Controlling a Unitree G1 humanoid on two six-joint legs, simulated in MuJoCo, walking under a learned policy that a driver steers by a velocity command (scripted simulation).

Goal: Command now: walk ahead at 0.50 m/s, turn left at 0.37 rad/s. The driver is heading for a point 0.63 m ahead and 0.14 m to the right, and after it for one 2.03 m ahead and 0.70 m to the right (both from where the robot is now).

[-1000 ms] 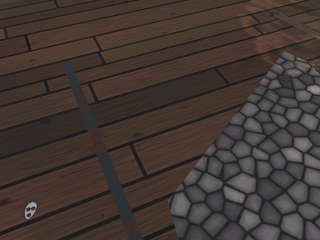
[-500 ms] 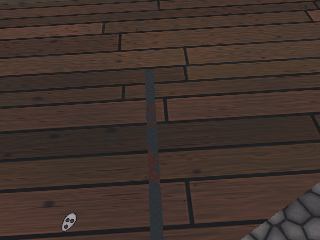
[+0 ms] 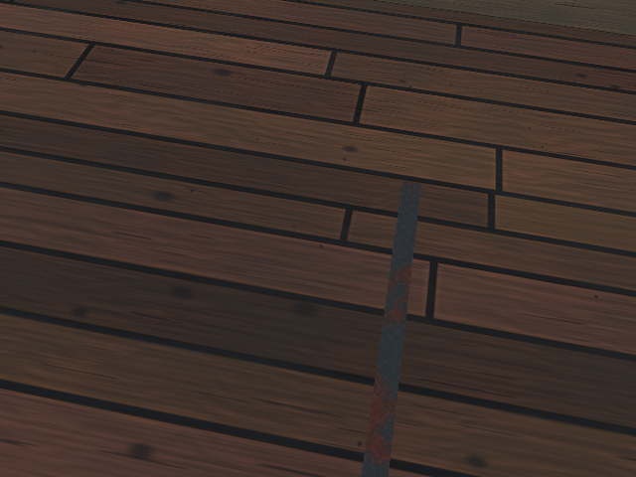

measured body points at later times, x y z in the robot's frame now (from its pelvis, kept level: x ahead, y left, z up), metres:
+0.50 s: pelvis +0.29 -0.06 +0.00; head +0.31 -0.07 +0.45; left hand +0.39 +0.21 -0.11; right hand +0.39 -0.33 -0.13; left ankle +0.22 +0.08 -0.65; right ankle +0.33 -0.14 -0.74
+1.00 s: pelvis +0.51 +0.00 -0.01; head +0.56 +0.02 +0.44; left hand +0.60 +0.29 -0.14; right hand +0.69 -0.26 -0.09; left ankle +0.60 +0.11 -0.74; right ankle +0.45 -0.13 -0.66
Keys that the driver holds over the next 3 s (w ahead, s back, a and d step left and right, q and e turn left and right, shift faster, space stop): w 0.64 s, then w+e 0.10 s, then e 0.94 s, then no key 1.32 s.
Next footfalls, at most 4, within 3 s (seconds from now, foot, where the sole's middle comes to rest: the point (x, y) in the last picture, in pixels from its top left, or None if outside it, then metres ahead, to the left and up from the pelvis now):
0.34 right None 0.38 -0.14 -0.78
0.84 left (262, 395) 0.64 0.11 -0.78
1.30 right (382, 412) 0.60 -0.15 -0.78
1.76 left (286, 376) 0.68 0.06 -0.78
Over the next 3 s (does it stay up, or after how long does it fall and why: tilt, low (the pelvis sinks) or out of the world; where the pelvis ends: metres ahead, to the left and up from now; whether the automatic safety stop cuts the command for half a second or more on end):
stays up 0.56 -0.04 -0.01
